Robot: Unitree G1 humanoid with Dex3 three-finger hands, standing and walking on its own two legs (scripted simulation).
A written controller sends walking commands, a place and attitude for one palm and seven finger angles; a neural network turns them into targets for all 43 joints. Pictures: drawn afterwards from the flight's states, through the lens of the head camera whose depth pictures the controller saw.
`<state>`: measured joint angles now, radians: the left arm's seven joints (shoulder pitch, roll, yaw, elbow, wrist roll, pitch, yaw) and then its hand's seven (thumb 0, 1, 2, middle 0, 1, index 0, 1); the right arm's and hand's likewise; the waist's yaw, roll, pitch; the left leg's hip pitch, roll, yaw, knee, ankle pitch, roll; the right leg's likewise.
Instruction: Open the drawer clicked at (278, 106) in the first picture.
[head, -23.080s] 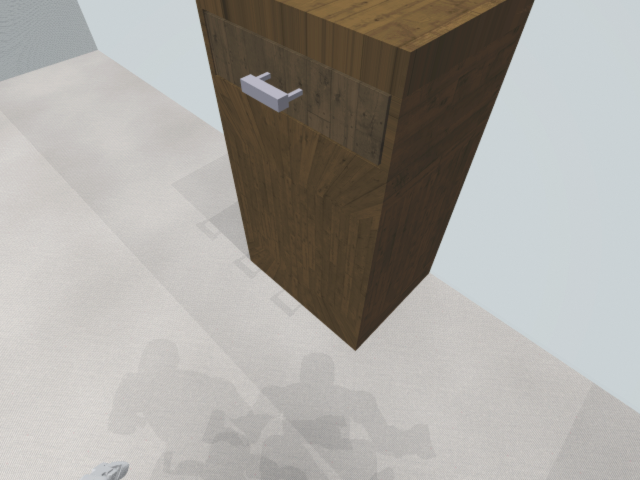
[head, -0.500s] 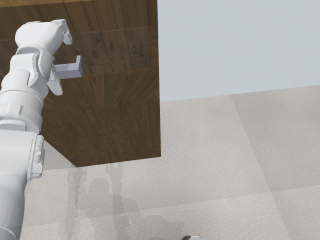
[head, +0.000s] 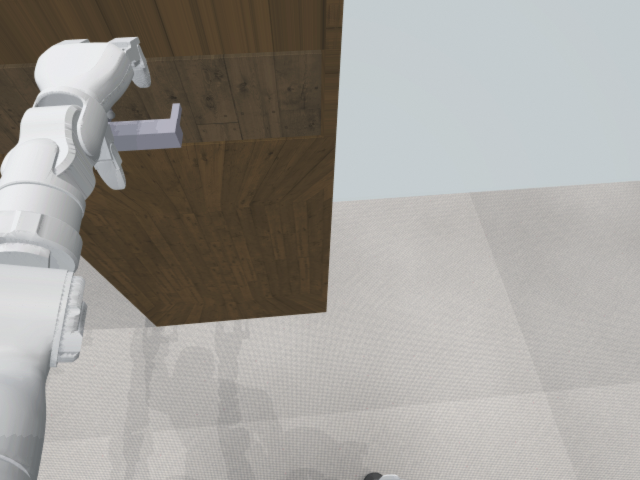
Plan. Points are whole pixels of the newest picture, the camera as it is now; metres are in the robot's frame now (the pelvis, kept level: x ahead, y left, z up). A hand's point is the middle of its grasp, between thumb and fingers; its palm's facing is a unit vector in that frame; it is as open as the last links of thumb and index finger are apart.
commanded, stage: re-aim the fingers above the handle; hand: left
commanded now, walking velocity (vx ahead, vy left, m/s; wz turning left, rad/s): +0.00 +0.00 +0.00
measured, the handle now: (139, 123) +0.57 +0.22 +0.09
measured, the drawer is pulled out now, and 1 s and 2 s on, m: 0.00 0.00 0.00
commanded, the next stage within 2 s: lower the fingers behind the handle in 0.20 s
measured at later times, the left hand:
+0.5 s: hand (122, 113) +0.52 +0.21 +0.15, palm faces -0.02 +0.00 -1.00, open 13.6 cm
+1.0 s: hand (140, 141) +0.52 +0.21 +0.10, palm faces -0.03 +0.01 -1.00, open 13.8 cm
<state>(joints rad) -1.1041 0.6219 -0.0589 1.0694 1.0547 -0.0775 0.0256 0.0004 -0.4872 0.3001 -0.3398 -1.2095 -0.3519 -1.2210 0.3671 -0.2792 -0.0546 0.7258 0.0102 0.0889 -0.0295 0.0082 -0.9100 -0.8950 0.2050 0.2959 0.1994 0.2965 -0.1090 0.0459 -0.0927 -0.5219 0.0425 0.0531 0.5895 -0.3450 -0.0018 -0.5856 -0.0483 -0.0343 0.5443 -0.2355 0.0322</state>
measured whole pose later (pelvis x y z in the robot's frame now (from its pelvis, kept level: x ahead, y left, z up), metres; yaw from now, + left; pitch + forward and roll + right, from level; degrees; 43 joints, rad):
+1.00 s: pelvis -0.02 -0.01 -0.01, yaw -1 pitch +18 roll +0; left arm -1.07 0.62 -0.02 1.11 1.10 -0.11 0.12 0.00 -0.49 0.30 -0.32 -1.20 -0.32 -1.23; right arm 0.39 -0.27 -0.05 0.71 0.00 0.07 -0.04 0.01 -0.91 -0.90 0.21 0.30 0.20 0.30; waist -0.14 0.05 -0.08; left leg -0.61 0.05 0.06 0.66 -0.35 -0.01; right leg -0.68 -0.04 -0.02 0.62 -0.24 0.02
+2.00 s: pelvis -0.01 +0.00 -0.01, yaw +0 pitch +19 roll -1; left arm -1.04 0.59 -0.03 1.15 1.09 -0.06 0.17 0.00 -0.49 0.30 -0.32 -1.20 -0.32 -1.20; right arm 0.38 -0.27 -0.05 0.73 -0.01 0.07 -0.02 0.01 -0.91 -0.89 0.21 0.30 0.20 0.30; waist -0.14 0.05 -0.10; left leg -0.65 0.05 0.05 0.70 -0.38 0.00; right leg -0.71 -0.04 -0.03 0.64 -0.26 0.03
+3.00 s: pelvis +0.01 +0.00 -0.01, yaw -1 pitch +19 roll -1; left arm -0.91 0.55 -0.03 1.00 1.07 -0.03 0.17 0.00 0.67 0.81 -0.35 -1.35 -0.37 -1.33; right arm 0.37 -0.27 -0.07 0.72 -0.01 0.09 0.00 0.01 -0.91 -0.89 0.21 0.30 0.20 0.30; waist -0.11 0.06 -0.11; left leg -0.58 0.05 0.06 0.65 -0.38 0.00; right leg -0.66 -0.03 -0.02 0.60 -0.27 0.03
